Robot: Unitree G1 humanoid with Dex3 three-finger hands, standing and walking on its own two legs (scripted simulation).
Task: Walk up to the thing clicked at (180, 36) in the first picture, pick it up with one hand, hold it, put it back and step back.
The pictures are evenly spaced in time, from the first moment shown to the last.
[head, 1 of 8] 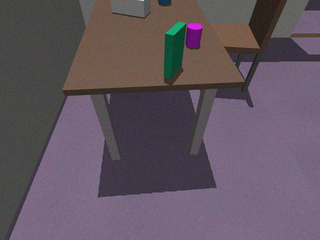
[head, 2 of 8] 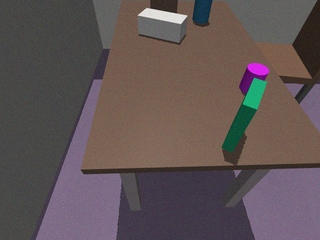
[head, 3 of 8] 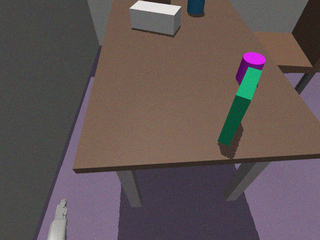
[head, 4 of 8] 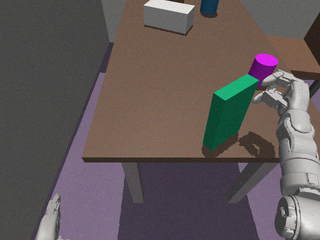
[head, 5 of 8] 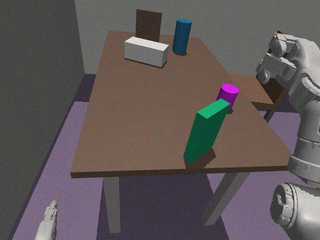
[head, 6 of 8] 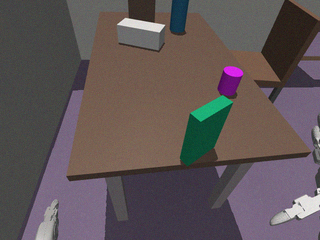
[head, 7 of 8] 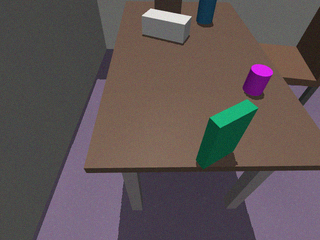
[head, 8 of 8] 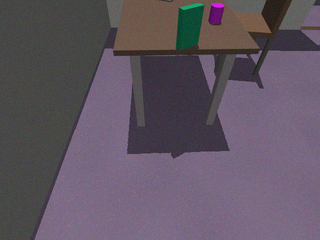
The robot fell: no
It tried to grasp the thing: yes
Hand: right
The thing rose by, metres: 0.00
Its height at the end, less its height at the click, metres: +0.00
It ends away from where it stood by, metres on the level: 0.10
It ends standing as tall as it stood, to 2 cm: yes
